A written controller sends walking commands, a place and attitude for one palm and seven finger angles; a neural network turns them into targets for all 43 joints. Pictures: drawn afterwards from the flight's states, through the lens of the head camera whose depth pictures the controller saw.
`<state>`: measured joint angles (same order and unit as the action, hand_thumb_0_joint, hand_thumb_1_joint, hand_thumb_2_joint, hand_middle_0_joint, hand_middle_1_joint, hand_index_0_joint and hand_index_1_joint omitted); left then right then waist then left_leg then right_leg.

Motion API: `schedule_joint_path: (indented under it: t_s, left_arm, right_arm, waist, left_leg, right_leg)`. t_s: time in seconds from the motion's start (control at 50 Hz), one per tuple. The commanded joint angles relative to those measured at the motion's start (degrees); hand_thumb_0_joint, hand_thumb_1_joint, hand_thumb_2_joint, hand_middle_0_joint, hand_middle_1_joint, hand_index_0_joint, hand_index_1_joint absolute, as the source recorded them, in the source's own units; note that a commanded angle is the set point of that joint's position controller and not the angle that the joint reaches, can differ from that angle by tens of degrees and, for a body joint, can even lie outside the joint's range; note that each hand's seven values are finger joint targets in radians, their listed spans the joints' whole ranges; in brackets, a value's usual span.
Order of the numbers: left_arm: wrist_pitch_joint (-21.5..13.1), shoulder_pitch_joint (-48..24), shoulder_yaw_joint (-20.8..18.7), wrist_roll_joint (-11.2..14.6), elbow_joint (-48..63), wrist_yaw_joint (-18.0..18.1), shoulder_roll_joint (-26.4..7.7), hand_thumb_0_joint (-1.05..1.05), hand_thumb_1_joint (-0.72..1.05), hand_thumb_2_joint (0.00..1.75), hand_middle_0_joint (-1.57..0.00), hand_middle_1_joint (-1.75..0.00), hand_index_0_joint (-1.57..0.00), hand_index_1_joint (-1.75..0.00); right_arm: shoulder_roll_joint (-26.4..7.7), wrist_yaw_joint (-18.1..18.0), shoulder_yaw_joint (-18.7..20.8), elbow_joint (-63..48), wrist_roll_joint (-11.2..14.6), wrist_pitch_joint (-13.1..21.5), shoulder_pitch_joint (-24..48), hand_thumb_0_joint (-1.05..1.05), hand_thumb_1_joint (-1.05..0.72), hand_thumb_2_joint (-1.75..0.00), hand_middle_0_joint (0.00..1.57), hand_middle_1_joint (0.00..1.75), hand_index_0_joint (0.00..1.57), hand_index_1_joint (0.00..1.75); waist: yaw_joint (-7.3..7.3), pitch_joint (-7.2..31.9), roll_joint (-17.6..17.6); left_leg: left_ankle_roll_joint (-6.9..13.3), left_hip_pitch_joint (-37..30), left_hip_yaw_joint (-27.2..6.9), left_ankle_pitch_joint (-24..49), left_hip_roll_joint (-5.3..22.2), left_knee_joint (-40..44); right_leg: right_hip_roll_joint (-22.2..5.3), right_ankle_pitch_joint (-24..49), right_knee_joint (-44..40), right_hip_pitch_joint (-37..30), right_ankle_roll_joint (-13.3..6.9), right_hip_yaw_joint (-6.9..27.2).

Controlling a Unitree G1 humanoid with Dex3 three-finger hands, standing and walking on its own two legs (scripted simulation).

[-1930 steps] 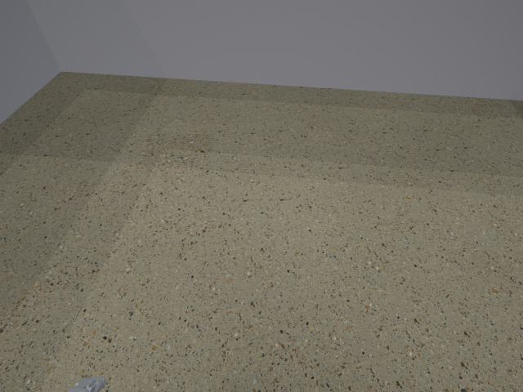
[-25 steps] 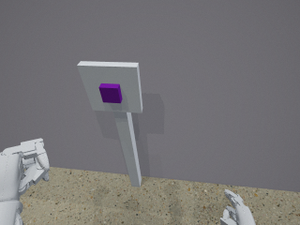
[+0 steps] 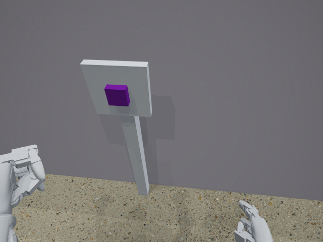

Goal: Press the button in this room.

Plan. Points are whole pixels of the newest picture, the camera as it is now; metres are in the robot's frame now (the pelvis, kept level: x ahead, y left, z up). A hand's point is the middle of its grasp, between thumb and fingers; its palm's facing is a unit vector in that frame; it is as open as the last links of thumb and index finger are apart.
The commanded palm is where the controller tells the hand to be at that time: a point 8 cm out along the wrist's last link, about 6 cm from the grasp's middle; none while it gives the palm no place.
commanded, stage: step back with the hand held close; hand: left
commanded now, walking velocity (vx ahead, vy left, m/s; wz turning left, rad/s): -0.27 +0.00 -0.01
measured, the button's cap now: (118, 94) +0.53 +0.21 +0.08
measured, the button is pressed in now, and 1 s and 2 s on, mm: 0 0 0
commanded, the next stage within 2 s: stop stepping back and stand still in 1.18 s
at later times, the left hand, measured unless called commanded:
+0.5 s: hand (17, 212) +0.12 +0.25 +0.15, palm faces +0.35 -0.81 -0.47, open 3.1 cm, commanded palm +0.06 +0.30 +0.17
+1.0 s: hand out of the picture +0.05 +0.28 +0.15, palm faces +0.34 -0.83 -0.44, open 3.1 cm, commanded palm -0.01 +0.33 +0.17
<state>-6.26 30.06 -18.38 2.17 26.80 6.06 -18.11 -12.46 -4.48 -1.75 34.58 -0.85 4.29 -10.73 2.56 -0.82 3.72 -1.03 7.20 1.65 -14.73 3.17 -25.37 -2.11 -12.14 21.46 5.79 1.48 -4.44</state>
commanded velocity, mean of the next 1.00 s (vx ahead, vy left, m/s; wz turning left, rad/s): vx -0.31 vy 0.00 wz -0.03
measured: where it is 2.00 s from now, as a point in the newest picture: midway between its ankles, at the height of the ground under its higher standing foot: outside the picture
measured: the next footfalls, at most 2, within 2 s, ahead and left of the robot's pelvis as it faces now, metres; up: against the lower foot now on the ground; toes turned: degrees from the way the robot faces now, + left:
right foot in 0.74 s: -0.06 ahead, -0.11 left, +0.00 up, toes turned +4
right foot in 1.28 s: -0.22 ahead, -0.08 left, +0.00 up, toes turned -2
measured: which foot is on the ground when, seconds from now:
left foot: down 0.00-1.00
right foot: down 0.00-0.62, up 0.64-0.72, down 0.74-1.00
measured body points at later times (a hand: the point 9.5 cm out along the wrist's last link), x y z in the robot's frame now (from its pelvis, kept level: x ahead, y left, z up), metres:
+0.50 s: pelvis -0.07 +0.02 -0.01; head -0.05 +0.02 +0.44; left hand +0.10 +0.30 +0.18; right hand +0.12 -0.22 -0.09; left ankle -0.01 +0.13 -0.74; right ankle +0.00 -0.13 -0.74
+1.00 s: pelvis -0.13 +0.04 -0.02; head -0.11 +0.07 +0.43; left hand +0.03 +0.32 +0.18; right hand +0.06 -0.20 -0.09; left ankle -0.01 +0.13 -0.74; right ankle -0.10 -0.11 -0.74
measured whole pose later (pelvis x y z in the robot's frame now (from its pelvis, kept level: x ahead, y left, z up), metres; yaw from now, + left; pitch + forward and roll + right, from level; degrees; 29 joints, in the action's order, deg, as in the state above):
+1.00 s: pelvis -0.13 +0.04 -0.02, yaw +2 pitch +0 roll -4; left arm -14.8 36.2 -20.3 1.9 36.0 7.7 -23.5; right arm -12.2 -4.5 0.5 34.4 -0.2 3.2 -8.9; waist -0.2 -1.6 0.8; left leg 0.8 28.1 -1.2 -8.5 0.4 -34.1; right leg 2.2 -14.6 31.4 17.2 1.9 1.3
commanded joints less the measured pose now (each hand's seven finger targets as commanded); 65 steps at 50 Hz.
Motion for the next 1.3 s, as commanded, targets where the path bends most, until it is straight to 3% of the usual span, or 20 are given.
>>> schedule_joint_path:
  t_s: [0.0,0.08,0.24,0.38,0.48,0.54,0.62,0.74,0.8,0.86,0.92,0.98,1.02,1.04,1.08,1.18,1.2,1.24,1.26,1.28]
  left_arm:
    - [-4.8,1.8,-6.6,0.2,14.0,0.9,-9.8,0.0,0.9,0.9,-1.3,-1.5,-1.3,-1.5]
    - [-5.0,6.0,-8.5,0.6,17.1,1.3,-11.5,0.0,0.9,0.9,-1.3,-1.5,-1.3,-1.5]
    - [-6.1,7.1,-9.6,0.7,18.0,2.3,-12.2,0.0,0.9,0.9,-1.3,-1.5,-1.3,-1.5]
    - [-7.7,5.5,-9.8,-0.1,18.5,3.2,-12.5,0.0,0.9,0.9,-1.3,-1.5,-1.3,-1.5]
    - [-9.0,3.5,-9.4,-0.4,19.3,4.5,-13.0,0.0,0.9,0.9,-1.3,-1.5,-1.3,-1.5]
    - [-9.5,3.2,-9.1,-0.5,19.3,5.1,-12.6,0.0,0.9,0.9,-1.3,-1.5,-1.3,-1.5]
    - [-10.5,3.8,-10.6,-1.5,20.4,4.7,-12.4,0.0,0.9,0.9,-1.3,-1.5,-1.3,-1.5]
    - [-12.6,6.9,-11.1,-0.7,18.6,2.8,-12.6,0.0,0.9,0.9,-1.3,-1.5,-1.3,-1.5]
    - [-12.3,4.8,-9.4,0.5,19.0,3.0,-13.3,0.0,0.9,0.9,-1.3,-1.5,-1.3,-1.5]
    - [-12.0,4.9,-10.1,0.8,19.8,3.2,-14.6,0.0,0.9,0.9,-1.3,-1.5,-1.3,-1.5]
    - [-11.4,4.7,-10.8,0.6,19.1,3.8,-15.0,0.0,0.9,0.9,-1.3,-1.5,-1.3,-1.5]
    - [-12.4,2.6,-10.2,0.7,20.9,3.4,-14.8,0.0,0.9,0.9,-1.3,-1.5,-1.3,-1.5]
    - [-13.6,3.1,-11.5,-0.3,20.5,2.8,-13.7,0.0,0.9,0.9,-1.3,-1.5,-1.3,-1.5]
    - [-13.4,2.1,-12.7,-0.6,21.4,2.8,-14.9,0.0,0.9,0.9,-1.3,-1.5,-1.3,-1.5]
    - [-13.3,3.1,-12.0,0.1,20.9,2.8,-14.5,0.0,0.9,0.9,-1.3,-1.5,-1.3,-1.5]
    - [-11.7,5.7,-7.6,2.0,20.8,2.6,-12.3,0.0,0.9,0.9,-1.3,-1.5,-1.3,-1.5]
    - [-11.9,4.7,-7.4,2.1,20.6,2.3,-12.9,0.0,0.9,0.9,-1.3,-1.5,-1.3,-1.5]
    - [-12.5,0.7,-8.9,1.9,21.6,2.7,-16.5,0.0,0.9,0.9,-1.3,-1.5,-1.3,-1.5]
    - [-12.7,-2.9,-11.3,1.5,23.4,3.5,-19.0,0.0,0.9,0.9,-1.3,-1.5,-1.3,-1.5]
    - [-11.7,-5.6,-9.7,0.9,20.6,2.8,-17.5,0.0,0.9,0.9,-1.3,-1.5,-1.3,-1.5]
  right_arm:
    - [-6.6,-0.5,3.2,-10.7,0.0,0.0,6.9,0.0,-0.9,-0.9,0.2,0.3,0.2,0.3]
    - [-6.8,-0.6,3.9,-12.5,0.3,-1.6,6.9,0.0,-0.9,-0.9,0.2,0.3,0.2,0.3]
    - [-6.8,-1.0,4.6,-13.3,0.9,-2.0,6.3,0.0,-0.9,-0.9,0.2,0.3,0.2,0.3]
    - [-7.1,-1.0,4.6,-13.1,0.8,-0.3,5.8,0.0,-0.9,-0.9,0.2,0.3,0.2,0.3]
    - [-6.9,-1.3,4.6,-11.3,0.7,0.6,4.0,0.0,-0.9,-0.9,0.2,0.3,0.2,0.3]
    - [-7.0,-1.8,4.1,-11.0,0.5,1.2,4.1,0.0,-0.9,-0.9,0.2,0.3,0.2,0.3]
    - [-7.2,-2.1,4.2,-12.2,0.5,2.9,5.4,0.0,-0.9,-0.9,0.2,0.3,0.2,0.3]
    - [-7.2,-0.3,4.2,-10.2,-0.5,5.0,5.0,0.0,-0.9,-0.9,0.2,0.3,0.2,0.3]
    - [-6.0,-0.1,4.5,-8.4,0.3,4.2,3.6,0.0,-0.9,-0.9,0.2,0.3,0.2,0.3]
    - [-5.7,-0.5,4.8,-9.0,0.9,3.0,5.3,0.0,-0.9,-0.9,0.2,0.3,0.2,0.3]
    - [-5.0,-0.8,4.5,-8.6,0.5,1.7,6.3,0.0,-0.9,-0.9,0.2,0.3,0.2,0.3]
    - [-6.7,-1.6,4.3,-9.5,0.6,2.2,7.3,0.0,-0.9,-0.9,0.2,0.3,0.2,0.3]
    - [-9.0,-1.4,4.8,-10.5,-0.2,4.0,7.8,0.0,-0.9,-0.9,0.2,0.3,0.2,0.3]
    - [-7.7,-1.2,5.0,-9.9,-1.1,4.4,7.0,0.0,-0.9,-0.9,0.2,0.3,0.2,0.3]
    - [-6.5,-0.1,5.4,-9.5,-0.8,4.9,6.7,0.0,-0.9,-0.9,0.2,0.3,0.2,0.3]
    - [-5.5,1.8,4.9,-7.1,-0.4,5.4,3.9,0.0,-0.9,-0.9,0.2,0.3,0.2,0.3]
    - [-5.4,1.8,4.6,-6.6,-0.6,4.9,3.6,0.0,-0.9,-0.9,0.2,0.3,0.2,0.3]
    - [-4.9,1.0,4.1,-5.3,-0.5,3.4,3.0,0.0,-0.9,-0.9,0.2,0.3,0.2,0.3]
    - [-4.2,0.6,3.0,-6.0,-1.8,3.7,5.2,0.0,-0.9,-0.9,0.2,0.3,0.2,0.3]
    - [-4.4,0.2,2.8,-5.0,-1.8,4.1,5.3,0.0,-0.9,-0.9,0.2,0.3,0.2,0.3]
  waist:
    - [-1.73,5.4,-1.0]
    - [-1.6,10.6,-0.3]
    - [-1.81,9.3,-0.5]
    - [-2.33,5.2,-2.2]
    - [-3.13,4.9,-6.3]
    - [-3.25,3.8,-2.7]
    - [-2.12,5.2,10.1]
    - [-2.78,2.4,2.8]
    - [-3.19,14.1,-6.7]
    - [-3.28,11.2,-9.6]
    - [-3.41,6.4,-9.5]
    - [-3.44,3.4,1.7]
    - [-2.82,5.4,16.6]
    - [-2.5,6.6,14.4]
    - [-1.66,9.3,5.6]
    - [-2.09,13.0,12.1]
    - [-2.14,11.5,7.7]
    - [-3.2,8.7,-9.0]
    - [-2.24,5.9,-10.1]
    - [-2.35,6.9,-15.8]
  left_leg:
    - [2.5,2.7,-0.7,17.2,-1.0,1.2]
    - [2.1,2.9,-1.5,24.7,-0.2,0.9]
    - [2.6,9.6,-2.5,17.8,1.3,1.9]
    - [3.5,19.8,-3.2,-5.8,0.8,2.6]
    - [1.9,10.5,-1.3,-8.0,-2.0,-7.5]
    - [2.5,13.1,-4.9,-11.1,0.5,-1.4]
    - [7.3,30.4,-17.8,-19.7,10.5,15.7]
    - [5.0,27.5,-10.3,-9.6,3.7,4.9]
    - [1.3,4.9,-3.0,16.7,0.2,-6.5]
    - [0.8,3.2,-2.1,2.1,-2.6,-12.3]
    - [0.6,3.8,-3.0,1.4,-3.0,-13.1]
    - [1.9,6.3,-9.5,-0.4,2.5,1.3]
    - [8.1,30.3,-26.5,-30.9,15.1,24.6]
    - [9.2,32.7,-28.5,-30.1,16.9,26.1]
    - [8.3,22.6,-20.7,-17.3,14.0,19.0]
    - [0.7,9.3,-9.2,-6.5,8.5,16.9]
    - [-0.8,6.8,-7.0,-3.0,6.6,11.6]
    - [-2.6,-2.1,-3.4,1.0,-0.4,-17.5]
    - [-2.7,2.8,-1.9,-4.5,-2.2,-25.2]
    - [-2.2,4.5,-3.2,-6.8,-3.4,-29.8]
  right_leg:
    - [-1.9,15.3,-1.8,2.1,-1.3,2.5]
    - [-1.1,20.0,2.3,0.4,-0.8,1.6]
    - [-0.7,15.0,5.3,1.9,-0.3,2.1]
    - [-2.0,0.1,2.9,4.5,-0.9,5.6]
    - [-6.2,-15.1,-5.0,19.6,-3.2,8.2]
    - [-3.4,-17.4,-1.4,19.1,-1.9,5.0]
    - [4.8,-4.3,22.4,0.5,-0.1,2.6]
    - [2.1,4.1,6.6,2.8,-2.1,9.1]
    - [-3.5,22.4,3.6,11.1,-2.6,11.1]
    - [-7.4,7.6,-2.7,19.7,-5.1,13.8]
    - [-8.1,2.4,-3.8,24.9,-6.4,12.9]
    - [0.3,-6.8,3.1,24.1,-2.4,6.8]
    - [10.3,-12.8,28.3,1.6,-0.2,4.1]
    - [9.7,-14.6,38.0,0.3,-0.9,6.0]
    - [8.1,-16.9,36.1,6.9,-2.0,6.3]
    - [6.5,-19.8,7.5,5.6,-4.2,0.2]
    - [3.8,-16.1,-2.6,7.5,-4.9,2.5]
    - [-14.1,-10.8,-14.9,27.7,-10.9,20.2]
    - [-18.2,2.1,-13.0,28.1,-12.2,18.4]
    - [-16.0,-5.0,-10.7,29.8,-11.7,14.9]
